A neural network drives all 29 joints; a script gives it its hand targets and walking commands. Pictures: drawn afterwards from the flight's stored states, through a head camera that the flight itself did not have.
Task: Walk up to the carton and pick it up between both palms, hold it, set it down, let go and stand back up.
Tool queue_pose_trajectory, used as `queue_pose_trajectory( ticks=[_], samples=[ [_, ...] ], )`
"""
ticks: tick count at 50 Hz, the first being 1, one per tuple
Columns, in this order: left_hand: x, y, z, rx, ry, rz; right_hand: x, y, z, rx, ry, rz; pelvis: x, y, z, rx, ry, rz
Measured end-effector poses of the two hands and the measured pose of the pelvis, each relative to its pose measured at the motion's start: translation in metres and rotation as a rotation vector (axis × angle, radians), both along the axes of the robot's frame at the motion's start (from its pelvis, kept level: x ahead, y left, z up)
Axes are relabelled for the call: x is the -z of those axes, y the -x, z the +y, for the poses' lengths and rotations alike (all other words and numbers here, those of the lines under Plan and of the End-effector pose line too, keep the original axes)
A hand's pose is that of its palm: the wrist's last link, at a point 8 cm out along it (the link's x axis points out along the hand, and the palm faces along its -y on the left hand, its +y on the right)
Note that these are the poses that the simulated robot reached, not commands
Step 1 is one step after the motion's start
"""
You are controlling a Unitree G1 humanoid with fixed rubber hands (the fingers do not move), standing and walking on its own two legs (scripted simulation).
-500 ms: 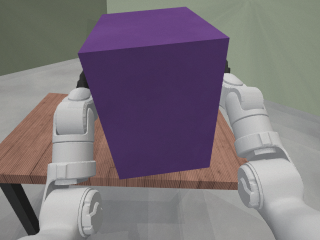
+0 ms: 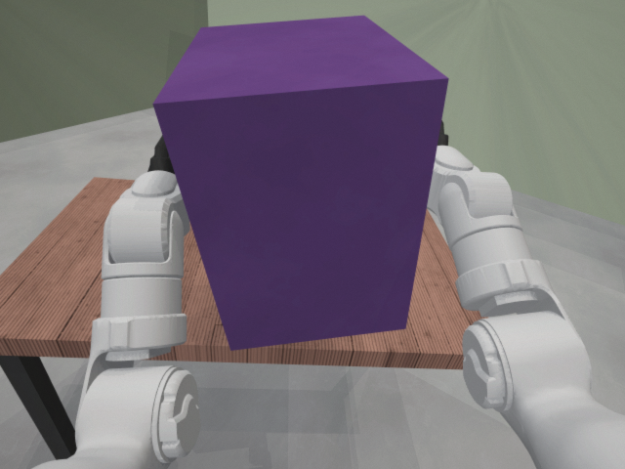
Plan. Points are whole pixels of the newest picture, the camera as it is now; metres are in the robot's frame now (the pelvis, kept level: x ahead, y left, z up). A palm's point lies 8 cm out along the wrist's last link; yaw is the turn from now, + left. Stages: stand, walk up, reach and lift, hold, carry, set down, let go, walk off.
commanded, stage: hold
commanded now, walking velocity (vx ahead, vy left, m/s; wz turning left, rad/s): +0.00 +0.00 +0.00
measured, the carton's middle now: (300, 174) +0.41 +0.01 +0.26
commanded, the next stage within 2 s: none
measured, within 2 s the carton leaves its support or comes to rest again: neither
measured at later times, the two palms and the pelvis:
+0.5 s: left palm (163, 189) +0.36 +0.17 +0.26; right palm (424, 162) +0.38 -0.13 +0.30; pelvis +0.00 +0.00 +0.00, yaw +0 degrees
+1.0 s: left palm (164, 191) +0.37 +0.17 +0.25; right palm (422, 168) +0.38 -0.13 +0.29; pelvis +0.00 +0.00 +0.00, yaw +0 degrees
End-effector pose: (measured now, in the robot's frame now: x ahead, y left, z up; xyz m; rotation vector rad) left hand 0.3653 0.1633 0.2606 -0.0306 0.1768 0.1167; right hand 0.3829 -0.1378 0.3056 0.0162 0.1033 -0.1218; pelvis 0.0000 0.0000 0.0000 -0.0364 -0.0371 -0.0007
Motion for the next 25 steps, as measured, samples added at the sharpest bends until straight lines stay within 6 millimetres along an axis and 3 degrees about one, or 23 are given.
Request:
queue_pose_trajectory(
  ticks=[25],
  samples=[
    [0.0037, 0.0022, 0.0039, -0.002, 0.003, 0.001, 0.0034, 0.0005, 0.0038, -0.005, 0.003, 0.004, -0.0004, -0.0034, 0.0012, 0.001, 0.000, -0.006]
  ],
)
